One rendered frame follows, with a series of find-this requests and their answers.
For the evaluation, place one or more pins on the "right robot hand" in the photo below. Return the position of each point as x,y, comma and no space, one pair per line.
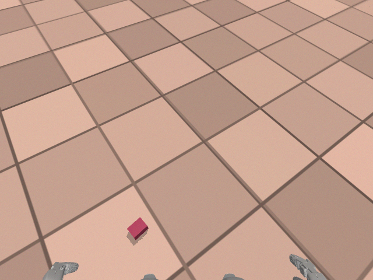
307,269

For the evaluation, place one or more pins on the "small box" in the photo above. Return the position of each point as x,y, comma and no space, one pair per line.
137,228

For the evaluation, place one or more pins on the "left robot hand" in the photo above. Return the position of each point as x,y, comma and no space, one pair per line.
59,269

